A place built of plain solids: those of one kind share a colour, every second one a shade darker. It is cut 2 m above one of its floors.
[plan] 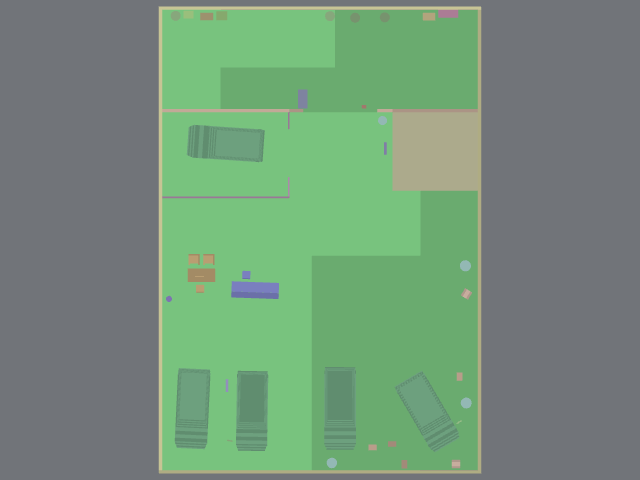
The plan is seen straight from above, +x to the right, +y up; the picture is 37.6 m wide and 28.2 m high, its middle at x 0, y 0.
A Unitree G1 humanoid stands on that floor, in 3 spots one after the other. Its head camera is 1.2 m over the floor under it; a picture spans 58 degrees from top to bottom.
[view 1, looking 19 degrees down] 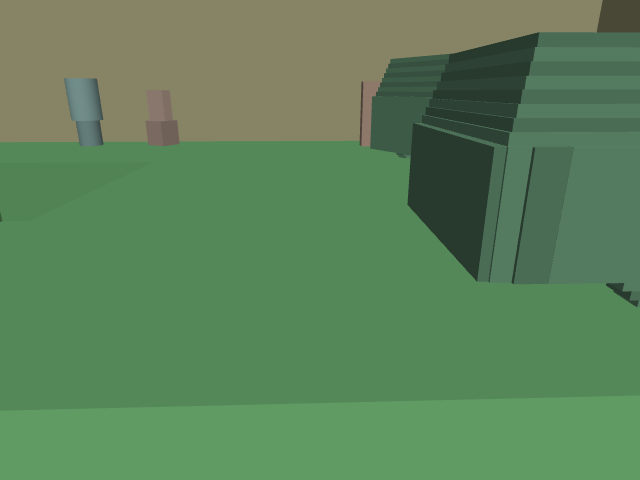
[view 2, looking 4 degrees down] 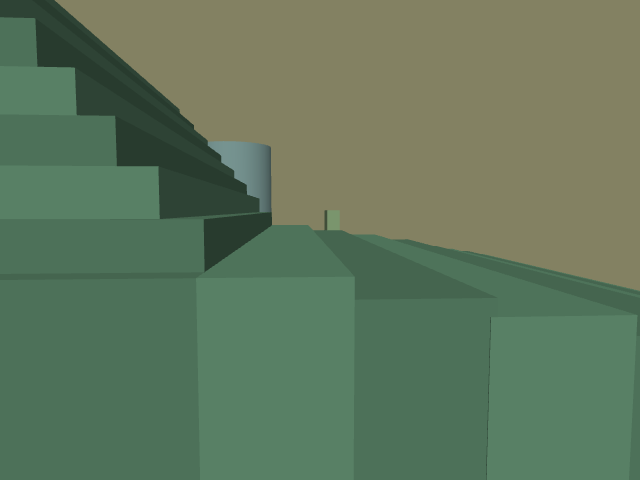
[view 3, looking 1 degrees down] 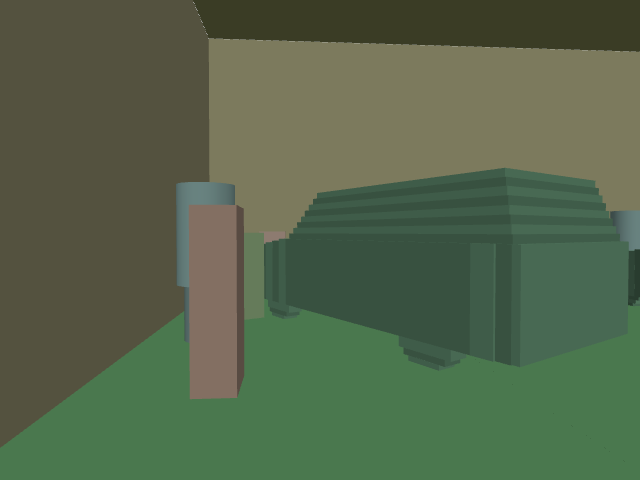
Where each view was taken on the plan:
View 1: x -1.94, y -6.49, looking -2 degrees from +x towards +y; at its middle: floor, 3.69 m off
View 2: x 5.62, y -11.92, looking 27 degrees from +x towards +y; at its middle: car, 1.25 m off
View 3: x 7.66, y -4.63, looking -94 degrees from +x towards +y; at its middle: car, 5.22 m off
